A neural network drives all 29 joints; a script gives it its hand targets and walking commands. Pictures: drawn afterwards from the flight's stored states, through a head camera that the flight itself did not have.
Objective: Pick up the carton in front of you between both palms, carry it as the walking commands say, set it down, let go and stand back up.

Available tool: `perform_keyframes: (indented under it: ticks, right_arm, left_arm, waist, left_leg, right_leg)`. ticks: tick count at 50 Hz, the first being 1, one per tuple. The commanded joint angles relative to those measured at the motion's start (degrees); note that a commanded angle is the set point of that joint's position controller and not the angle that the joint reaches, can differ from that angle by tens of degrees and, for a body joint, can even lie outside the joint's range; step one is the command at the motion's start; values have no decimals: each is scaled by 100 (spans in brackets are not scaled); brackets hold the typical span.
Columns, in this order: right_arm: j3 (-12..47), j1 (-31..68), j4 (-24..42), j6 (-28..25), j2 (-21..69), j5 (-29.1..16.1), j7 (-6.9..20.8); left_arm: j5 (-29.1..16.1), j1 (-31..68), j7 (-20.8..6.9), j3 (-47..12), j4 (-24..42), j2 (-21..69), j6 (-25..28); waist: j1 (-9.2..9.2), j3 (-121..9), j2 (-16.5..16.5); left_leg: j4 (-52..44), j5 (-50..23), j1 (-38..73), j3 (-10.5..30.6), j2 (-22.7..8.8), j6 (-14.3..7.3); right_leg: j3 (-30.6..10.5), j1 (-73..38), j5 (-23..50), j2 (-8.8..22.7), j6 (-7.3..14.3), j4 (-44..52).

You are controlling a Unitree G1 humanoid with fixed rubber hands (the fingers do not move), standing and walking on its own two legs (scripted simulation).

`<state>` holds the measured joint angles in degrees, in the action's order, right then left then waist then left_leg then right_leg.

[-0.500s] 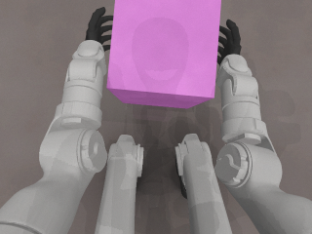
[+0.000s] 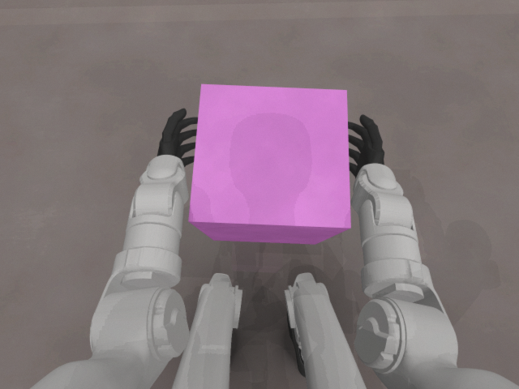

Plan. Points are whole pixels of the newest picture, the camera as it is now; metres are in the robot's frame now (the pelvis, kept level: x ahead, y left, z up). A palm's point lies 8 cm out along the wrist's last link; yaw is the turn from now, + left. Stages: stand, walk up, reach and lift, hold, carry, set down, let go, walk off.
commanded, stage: reach and lift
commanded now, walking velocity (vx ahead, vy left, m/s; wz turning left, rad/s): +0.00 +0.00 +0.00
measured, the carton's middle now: (268, 178) +0.44 +0.00 -0.11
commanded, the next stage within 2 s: hold in 1.86 s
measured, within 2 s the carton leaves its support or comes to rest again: neither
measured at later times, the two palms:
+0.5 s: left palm (132, 146) +0.39 +0.15 +0.11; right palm (426, 149) +0.39 -0.15 +0.11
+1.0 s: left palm (63, 129) +0.35 +0.15 +0.22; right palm out of the picture +0.36 -0.15 +0.22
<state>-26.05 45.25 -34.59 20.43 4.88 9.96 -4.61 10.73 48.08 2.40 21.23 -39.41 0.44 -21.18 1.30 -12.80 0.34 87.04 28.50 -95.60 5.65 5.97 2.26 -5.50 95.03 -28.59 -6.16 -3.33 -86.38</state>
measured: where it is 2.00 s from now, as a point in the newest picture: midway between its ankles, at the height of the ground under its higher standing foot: (260, 352)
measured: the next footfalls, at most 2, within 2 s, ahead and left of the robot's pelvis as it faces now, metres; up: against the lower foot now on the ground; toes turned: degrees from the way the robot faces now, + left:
none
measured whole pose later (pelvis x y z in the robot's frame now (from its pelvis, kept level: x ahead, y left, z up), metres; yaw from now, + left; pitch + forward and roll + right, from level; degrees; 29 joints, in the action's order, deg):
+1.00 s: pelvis +0.07 -0.01 +0.20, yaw +1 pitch -3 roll +0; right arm -16.8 16.8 -24.4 33.9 9.1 15.9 -0.2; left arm 16.0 16.3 0.5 16.5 -24.1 9.0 -34.7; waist 0.1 -3.4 0.2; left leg 26.8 13.3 -10.8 8.0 2.9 0.6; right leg -8.1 10.8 -13.6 -2.9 -0.4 -27.2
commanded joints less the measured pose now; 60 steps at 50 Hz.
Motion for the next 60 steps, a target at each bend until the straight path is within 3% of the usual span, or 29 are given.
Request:
perform_keyframes:
  ticks: [1, 23, 37, 42, 49, 60]
  right_arm:
    - [3437, 3430, -400, -20, 6117, -850, 1539]
    - [3878, 904, -150, -180, 6190, -565, 1558]
    - [4448, -370, 714, 612, 6089, -752, 1690]
    - [4451, -604, 1016, 1076, 6012, -797, 1751]
    - [3863, -118, 738, 1341, 5908, -534, 1868]
    - [3983, 464, 903, 1334, 6058, -591, 1913]
  left_arm:
    - [-884, 3204, -1374, -3038, -55, 6393, 181]
    - [-684, 809, -1371, -3453, 440, 6488, 343]
    - [-925, -447, -1478, -4044, 1384, 6473, -474]
    - [-930, -610, -1516, -4059, 1755, 6299, -961]
    - [-667, -182, -1644, -3440, 1468, 6236, -1240]
    - [-749, 377, -1695, -3579, 1569, 6434, -1231]
  waist:
    - [-40, -4628, -230]
    - [-91, -2784, -89]
    - [-105, -1327, -39]
    - [-112, -526, -28]
    - [-130, 401, -1]
    - [-120, -171, -47]
  left_leg:
    - [-1370, -1305, 3412, -667, 372, -57]
    - [-4022, -2249, 6296, -169, 131, -169]
    - [-5759, -3162, 8337, -64, -59, -119]
    - [-6298, -2779, 8694, -88, -68, -126]
    - [-6518, -1604, 8590, -154, -107, -207]
    - [-6464, -1746, 8861, -191, -106, -194]
  right_leg:
    - [724, -2913, 1235, -408, 133, 1269]
    - [130, -6077, 2252, -133, 262, 3954]
    - [16, -8247, 3203, 71, 254, 5730]
    - [32, -8655, 2872, 117, 265, 6221]
    - [100, -8480, 1657, 155, 332, 6460]
    - [143, -8748, 1796, 149, 330, 6417]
